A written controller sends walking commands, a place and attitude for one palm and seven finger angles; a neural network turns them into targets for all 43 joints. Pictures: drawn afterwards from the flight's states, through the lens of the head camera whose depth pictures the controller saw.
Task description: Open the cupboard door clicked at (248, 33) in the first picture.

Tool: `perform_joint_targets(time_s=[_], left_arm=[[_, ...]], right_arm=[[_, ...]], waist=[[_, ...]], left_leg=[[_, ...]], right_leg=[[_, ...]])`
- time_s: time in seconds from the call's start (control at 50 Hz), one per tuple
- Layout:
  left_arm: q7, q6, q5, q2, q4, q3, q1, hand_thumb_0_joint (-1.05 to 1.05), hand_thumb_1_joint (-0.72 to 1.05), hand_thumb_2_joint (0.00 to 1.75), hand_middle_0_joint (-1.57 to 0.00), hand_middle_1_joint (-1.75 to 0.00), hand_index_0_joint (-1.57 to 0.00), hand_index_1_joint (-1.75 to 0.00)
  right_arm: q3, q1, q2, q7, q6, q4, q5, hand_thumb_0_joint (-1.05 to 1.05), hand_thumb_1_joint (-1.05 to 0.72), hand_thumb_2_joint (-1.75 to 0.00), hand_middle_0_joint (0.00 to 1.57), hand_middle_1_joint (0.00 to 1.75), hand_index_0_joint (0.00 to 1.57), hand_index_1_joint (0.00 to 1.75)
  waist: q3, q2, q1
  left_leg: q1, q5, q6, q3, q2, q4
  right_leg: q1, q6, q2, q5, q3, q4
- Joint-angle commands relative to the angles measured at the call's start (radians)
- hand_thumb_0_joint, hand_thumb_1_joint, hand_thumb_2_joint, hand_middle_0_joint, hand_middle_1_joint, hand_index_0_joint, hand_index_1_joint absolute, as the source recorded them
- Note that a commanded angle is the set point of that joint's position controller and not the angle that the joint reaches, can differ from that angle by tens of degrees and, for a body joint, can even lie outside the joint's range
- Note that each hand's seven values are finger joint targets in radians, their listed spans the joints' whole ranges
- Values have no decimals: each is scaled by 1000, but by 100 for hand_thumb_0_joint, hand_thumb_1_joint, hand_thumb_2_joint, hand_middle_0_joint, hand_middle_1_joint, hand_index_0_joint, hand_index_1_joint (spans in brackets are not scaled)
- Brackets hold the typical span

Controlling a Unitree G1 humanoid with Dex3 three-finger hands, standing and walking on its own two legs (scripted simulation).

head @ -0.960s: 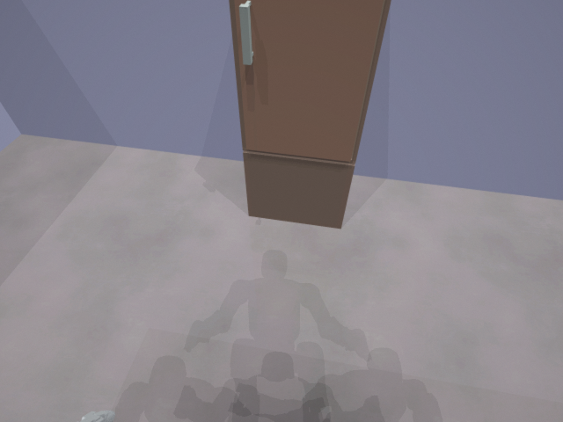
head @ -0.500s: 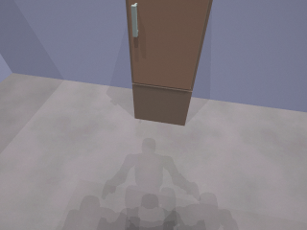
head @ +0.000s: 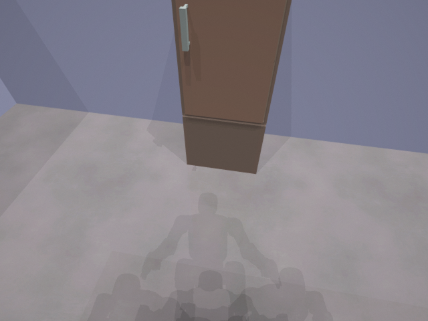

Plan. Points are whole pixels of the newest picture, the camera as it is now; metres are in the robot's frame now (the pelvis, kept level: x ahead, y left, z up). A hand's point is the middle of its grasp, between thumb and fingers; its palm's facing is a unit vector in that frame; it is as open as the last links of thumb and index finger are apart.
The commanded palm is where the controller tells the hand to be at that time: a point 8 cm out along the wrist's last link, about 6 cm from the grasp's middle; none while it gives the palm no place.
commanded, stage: look at it before walking up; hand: left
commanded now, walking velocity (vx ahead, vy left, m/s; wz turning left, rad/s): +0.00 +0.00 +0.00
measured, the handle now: (185, 27) +1.11 +0.18 +0.09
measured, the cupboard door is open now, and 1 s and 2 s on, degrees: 0 0 0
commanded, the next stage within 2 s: walk to a spot facing it in 0.48 s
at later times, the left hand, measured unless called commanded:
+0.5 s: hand out of the picture +0.07 +0.25 -0.16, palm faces -0.03 -0.94 -0.33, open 7.4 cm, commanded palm none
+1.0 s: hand out of the picture +0.03 +0.23 -0.20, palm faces +0.14 -0.97 -0.18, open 7.4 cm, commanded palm none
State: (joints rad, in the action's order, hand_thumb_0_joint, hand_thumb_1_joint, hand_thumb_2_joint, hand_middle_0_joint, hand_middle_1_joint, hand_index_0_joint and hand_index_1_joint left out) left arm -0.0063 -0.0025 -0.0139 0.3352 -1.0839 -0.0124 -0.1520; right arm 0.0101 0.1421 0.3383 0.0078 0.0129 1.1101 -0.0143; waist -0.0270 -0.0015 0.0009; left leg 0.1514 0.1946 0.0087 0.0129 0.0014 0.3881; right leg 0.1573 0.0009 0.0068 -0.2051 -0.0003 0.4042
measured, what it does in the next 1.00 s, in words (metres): lifts its right foot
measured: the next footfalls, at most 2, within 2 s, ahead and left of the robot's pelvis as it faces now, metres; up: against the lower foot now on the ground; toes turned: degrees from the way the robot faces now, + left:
right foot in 1.32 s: +0.35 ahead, -0.05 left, +0.00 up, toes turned +2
left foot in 1.68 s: +0.30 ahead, +0.17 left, +0.00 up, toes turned +7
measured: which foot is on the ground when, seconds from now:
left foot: down 0.00-1.00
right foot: down 0.00-0.90, up 0.92-1.00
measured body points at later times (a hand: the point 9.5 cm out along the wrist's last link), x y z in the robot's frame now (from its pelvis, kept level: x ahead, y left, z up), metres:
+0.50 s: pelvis +0.01 +0.00 +0.00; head +0.01 +0.00 +0.45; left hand +0.08 +0.29 -0.13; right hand +0.08 -0.30 -0.13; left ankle +0.01 +0.13 -0.74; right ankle +0.01 -0.12 -0.74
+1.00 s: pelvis +0.08 +0.05 -0.02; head +0.08 +0.07 +0.43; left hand +0.02 +0.29 -0.18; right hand +0.09 -0.19 -0.16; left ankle +0.06 +0.14 -0.74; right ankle +0.03 -0.09 -0.69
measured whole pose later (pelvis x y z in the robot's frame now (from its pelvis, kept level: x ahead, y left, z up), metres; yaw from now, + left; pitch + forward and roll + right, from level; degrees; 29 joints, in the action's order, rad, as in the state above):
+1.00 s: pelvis +0.08 +0.05 -0.02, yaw +8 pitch -1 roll +0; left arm -0.01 0.02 -0.03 0.22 -1.08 0.03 -0.35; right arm -0.02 0.36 0.18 0.01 0.04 1.05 -0.03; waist -0.02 0.05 0.02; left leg 0.25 0.32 -0.05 -0.09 0.00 0.59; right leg 0.35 0.01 0.08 -0.46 0.05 1.03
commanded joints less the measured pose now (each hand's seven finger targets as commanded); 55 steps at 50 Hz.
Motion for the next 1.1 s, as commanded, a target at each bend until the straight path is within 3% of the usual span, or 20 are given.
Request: perform_joint_targets(time_s=[0.0,0.56,0.6,0.64,0.68,0.7,0.72,0.74,0.76,0.78,0.82,0.84,0.86,0.88,0.9,0.92,0.94,1.0,1.04,1.08], left_arm=[[16,-23,2,209,64,44,46,0,90,90,-20,-30,-20,-30],[17,-24,2,211,61,45,47,0,90,90,-20,-30,-20,-30],[21,-6,2,101,34,22,-16,0,90,90,-20,-30,-20,-30],[17,8,-5,101,34,29,-63,0,90,90,-20,-30,-20,-30],[12,13,-9,133,44,48,-100,0,90,90,-20,-30,-20,-30],[13,11,-11,150,52,60,-136,0,90,90,-20,-30,-20,-30],[16,6,-12,167,59,71,-170,0,90,90,-20,-30,-20,-30],[19,-7,-13,163,66,77,-183,0,90,90,-20,-30,-20,-30],[21,-19,-16,154,71,82,-172,0,90,90,-20,-30,-20,-30],[20,-26,-19,149,81,83,-159,0,90,90,-20,-30,-20,-30],[16,-28,-16,131,92,84,-115,0,90,90,-20,-30,-20,-30],[15,-23,-11,111,95,84,-104,0,90,90,-20,-30,-20,-30],[9,-15,-5,61,105,75,-114,0,90,90,-20,-30,-20,-30],[0,-9,3,-22,140,60,-105,0,90,90,-20,-30,-20,-30],[2,-20,-8,-17,188,57,-40,0,90,90,-20,-30,-20,-30],[4,-27,-13,-17,182,61,-19,0,90,90,-20,-30,-20,-30],[0,-32,-15,-26,164,62,-15,0,90,90,-20,-30,-20,-30],[-10,-32,-16,-73,111,56,-102,0,90,90,-20,-30,-20,-30],[-9,-26,-13,-96,101,53,-120,0,90,90,-20,-30,-20,-30],[-6,-23,-13,-114,109,51,-104,0,90,90,-20,-30,-20,-30]], right_arm=[[-45,-55,202,-16,21,-62,5,0,-90,-90,20,30,20,30],[-42,-67,207,-18,23,-62,8,0,-90,-90,20,30,20,30],[-14,-9,90,-12,4,-39,1,0,-90,-90,20,30,20,30],[-16,15,79,-9,-10,-46,-6,0,-90,-90,20,30,20,30],[-21,23,68,-5,-19,-70,-11,0,-90,-90,20,30,20,30],[-24,31,54,-5,-19,-90,-10,0,-90,-90,20,30,20,30],[-32,28,50,-4,-18,-111,-9,0,-90,-90,20,30,20,30],[-39,10,50,0,-12,-129,-7,0,-90,-90,20,30,20,30],[-45,6,43,6,-3,-143,-4,0,-90,-90,20,30,20,30],[-46,17,24,13,1,-147,-2,0,-90,-90,20,30,20,30],[-48,113,-17,20,7,-131,2,0,-90,-90,20,30,20,30],[-50,202,-24,17,10,-104,0,0,-90,-90,20,30,20,30],[-63,310,20,9,14,-72,-4,0,-90,-90,20,30,20,30],[-94,418,124,-3,21,-51,-18,0,-90,-90,20,30,20,30],[-92,453,128,-13,22,-50,-11,0,-90,-90,20,30,20,30],[-89,417,104,-17,22,-57,-7,0,-90,-90,20,30,20,30],[-80,371,57,-20,31,-67,-5,0,-90,-90,20,30,20,30],[-59,314,-22,-31,61,-58,-1,0,-90,-90,20,30,20,30],[-59,327,-38,-36,68,-40,3,0,-90,-90,20,30,20,30],[-62,335,-52,-37,68,-25,2,0,-90,-90,20,30,20,30]], waist=[[35,9,-3],[50,0,-5],[66,6,-5],[5,30,-17],[-75,99,-34],[-75,174,-43],[-68,218,-54],[-83,204,-57],[-94,152,-45],[-93,127,-31],[-71,108,21],[-47,66,55],[-39,-90,88],[-53,-388,118],[-67,-252,116],[-53,-142,95],[-86,-101,81],[-66,-81,27],[-40,-79,16],[-51,-82,16]], left_leg=[[10,-54,-37,94,107,-76],[-21,-124,-36,93,117,-87],[2,-38,-22,83,101,-61],[100,155,-30,83,75,-24],[255,294,-27,51,25,74],[307,279,-23,-1,6,187],[351,280,-21,-32,9,307],[393,292,-22,-26,43,394],[404,292,-23,-25,70,421],[375,288,-22,-37,83,396],[182,208,-21,-96,64,230],[14,125,-21,-124,35,136],[-102,218,-45,3,77,22],[-150,417,-145,436,327,-190],[-135,405,-224,585,397,-248],[-99,422,-251,576,399,-228],[-52,387,-243,504,362,-236],[-20,54,-206,263,260,-204],[-43,-111,-211,181,238,-183],[-47,-147,-215,141,235,-181]], right_leg=[[19,-32,114,12,-113,-94],[-15,-28,113,103,-98,-92],[-30,-7,112,-24,-77,-76],[0,-14,118,-249,-93,-87],[-1,-50,171,-426,-164,-139],[-22,-86,242,-493,-235,-193],[-50,-128,317,-517,-299,-236],[-56,-168,366,-464,-325,-251],[-57,-187,387,-375,-296,-235],[-47,-182,378,-280,-226,-202],[59,-129,322,-223,-68,-110],[163,-90,272,-254,6,-25],[273,-39,178,-268,101,181],[482,31,29,-386,192,531],[569,9,43,-396,66,676],[581,-7,77,-338,22,766],[586,-5,104,-256,2,789],[485,18,125,-131,24,692],[453,29,122,-104,43,617],[435,37,122,-83,61,523]])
